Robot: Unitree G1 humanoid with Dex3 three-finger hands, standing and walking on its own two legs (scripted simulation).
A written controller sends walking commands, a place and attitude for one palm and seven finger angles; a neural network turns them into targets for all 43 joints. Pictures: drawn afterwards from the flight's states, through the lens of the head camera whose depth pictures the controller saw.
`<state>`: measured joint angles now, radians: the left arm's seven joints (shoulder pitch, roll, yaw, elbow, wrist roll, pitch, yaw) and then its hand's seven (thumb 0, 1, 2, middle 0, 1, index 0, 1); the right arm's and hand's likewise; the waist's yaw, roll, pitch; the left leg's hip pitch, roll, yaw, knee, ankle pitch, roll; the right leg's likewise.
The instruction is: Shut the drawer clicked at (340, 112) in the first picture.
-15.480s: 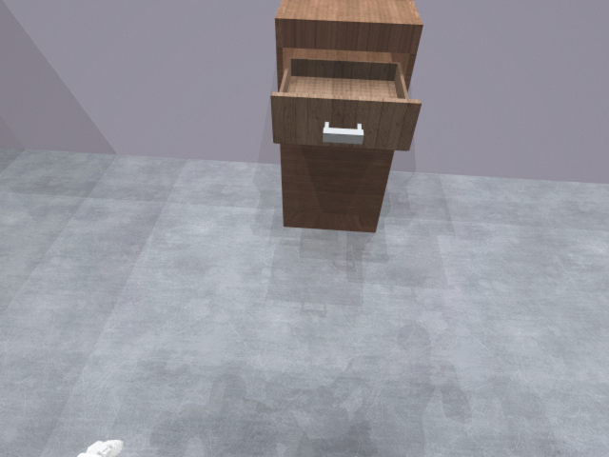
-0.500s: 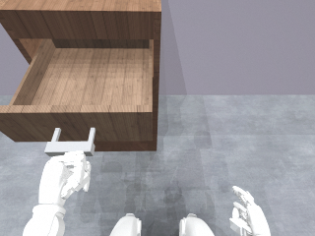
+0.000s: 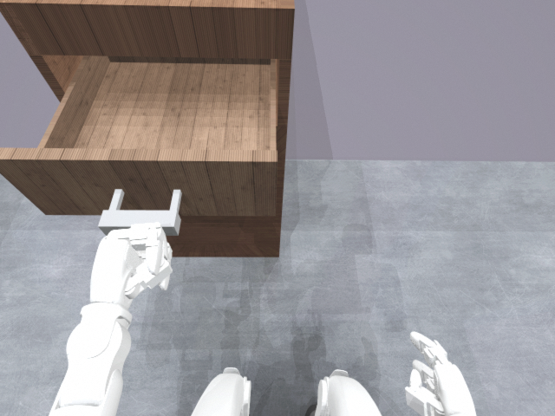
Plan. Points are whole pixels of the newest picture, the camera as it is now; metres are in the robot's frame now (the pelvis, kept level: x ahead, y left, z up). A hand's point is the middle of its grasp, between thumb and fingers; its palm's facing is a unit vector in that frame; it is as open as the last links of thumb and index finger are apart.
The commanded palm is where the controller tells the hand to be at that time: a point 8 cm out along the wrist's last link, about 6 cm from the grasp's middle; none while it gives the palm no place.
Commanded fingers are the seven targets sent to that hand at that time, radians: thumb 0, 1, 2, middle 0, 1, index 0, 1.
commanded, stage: push the drawer shut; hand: left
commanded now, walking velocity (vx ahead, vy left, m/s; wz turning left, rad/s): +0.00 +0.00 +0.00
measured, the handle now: (144, 209) +0.39 +0.21 +0.05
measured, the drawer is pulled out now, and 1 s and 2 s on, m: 0.22 0.09 0.00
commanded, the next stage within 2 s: none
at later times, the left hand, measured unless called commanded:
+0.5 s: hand (175, 218) +0.37 +0.17 +0.04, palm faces +0.03 -1.00 -0.04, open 3.1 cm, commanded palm +0.36 +0.22 +0.05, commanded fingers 0.00 0.90 0.90 -1.40 -1.60 -1.40 -1.60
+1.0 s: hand (182, 184) +0.43 +0.17 +0.05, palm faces +0.05 -1.00 -0.05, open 3.1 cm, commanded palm +0.42 +0.22 +0.05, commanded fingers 0.00 0.90 0.90 -1.40 -1.60 -1.40 -1.60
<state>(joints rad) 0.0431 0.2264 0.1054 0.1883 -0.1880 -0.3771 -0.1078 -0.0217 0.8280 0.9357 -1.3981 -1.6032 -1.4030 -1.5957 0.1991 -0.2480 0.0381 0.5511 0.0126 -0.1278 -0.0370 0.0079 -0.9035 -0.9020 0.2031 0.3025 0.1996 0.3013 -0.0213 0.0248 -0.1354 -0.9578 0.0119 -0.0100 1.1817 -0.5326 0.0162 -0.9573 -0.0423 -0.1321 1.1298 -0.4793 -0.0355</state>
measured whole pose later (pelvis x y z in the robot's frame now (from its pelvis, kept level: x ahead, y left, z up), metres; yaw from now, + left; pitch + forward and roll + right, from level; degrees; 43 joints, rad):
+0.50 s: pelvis +0.01 +0.01 +0.01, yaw -1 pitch +19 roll -1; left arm -0.21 0.23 0.16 0.46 -0.16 -0.41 -0.08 -0.01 0.84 0.92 -1.40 -1.60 -1.40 -1.60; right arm 0.26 -0.26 0.02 0.59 0.00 -0.08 -0.02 0.01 -0.90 -0.90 0.20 0.30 0.20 0.30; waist -0.05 0.01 -0.13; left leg -0.93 0.01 0.02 1.13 -0.52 0.03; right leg -0.95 -0.04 -0.10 1.08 -0.46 -0.02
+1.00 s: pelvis +0.00 +0.00 +0.01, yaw -1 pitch +20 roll -1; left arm -0.51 0.30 0.26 0.79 -0.14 -0.46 -0.10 0.01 0.84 0.93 -1.40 -1.60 -1.40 -1.60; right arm 0.27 -0.25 0.03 0.63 0.00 -0.03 -0.02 0.00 -0.90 -0.90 0.20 0.30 0.20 0.30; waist -0.09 0.01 -0.12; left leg -0.97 0.02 0.02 1.13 -0.51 0.02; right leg -0.99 -0.03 -0.10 1.09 -0.45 -0.03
